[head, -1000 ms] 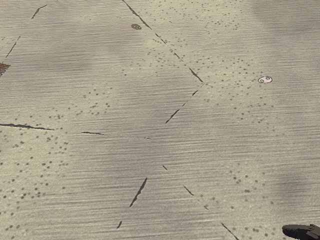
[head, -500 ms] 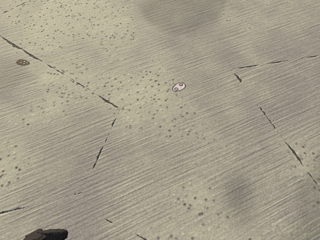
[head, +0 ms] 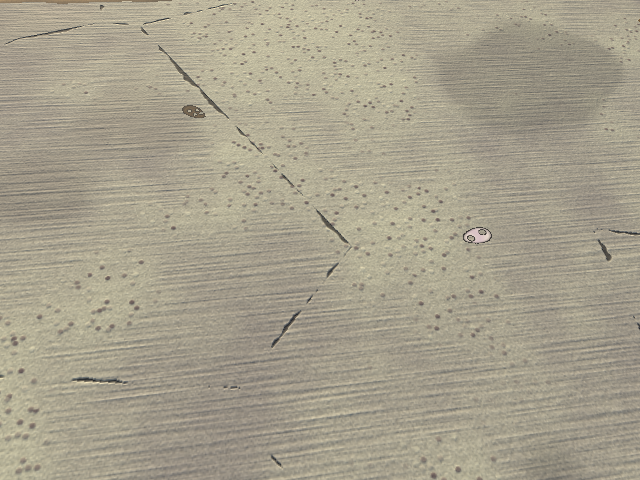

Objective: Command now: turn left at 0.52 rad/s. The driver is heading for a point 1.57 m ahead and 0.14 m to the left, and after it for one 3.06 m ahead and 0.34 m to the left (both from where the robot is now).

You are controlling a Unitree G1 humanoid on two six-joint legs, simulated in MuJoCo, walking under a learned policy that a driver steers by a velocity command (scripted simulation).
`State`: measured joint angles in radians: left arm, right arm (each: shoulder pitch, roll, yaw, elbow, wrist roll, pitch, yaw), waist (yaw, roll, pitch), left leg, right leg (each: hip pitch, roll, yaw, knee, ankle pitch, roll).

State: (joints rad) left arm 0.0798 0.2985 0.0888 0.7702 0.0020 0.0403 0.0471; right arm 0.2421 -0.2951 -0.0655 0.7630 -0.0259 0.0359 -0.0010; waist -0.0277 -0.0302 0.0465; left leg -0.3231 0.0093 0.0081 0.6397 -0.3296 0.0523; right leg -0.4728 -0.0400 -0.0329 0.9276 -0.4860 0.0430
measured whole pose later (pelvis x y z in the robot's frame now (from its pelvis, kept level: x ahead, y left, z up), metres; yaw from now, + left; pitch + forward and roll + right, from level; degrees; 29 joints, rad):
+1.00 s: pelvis +0.01 +0.01 +0.01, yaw +20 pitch -1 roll +0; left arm 0.17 0.29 0.03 0.91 0.00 0.00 0.01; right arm 0.17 -0.24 -0.03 0.74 -0.02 0.02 -0.02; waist 0.03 -0.03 0.04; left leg -0.18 -0.02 -0.02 0.49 -0.29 0.01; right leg -0.20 -0.04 0.05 0.49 -0.27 0.05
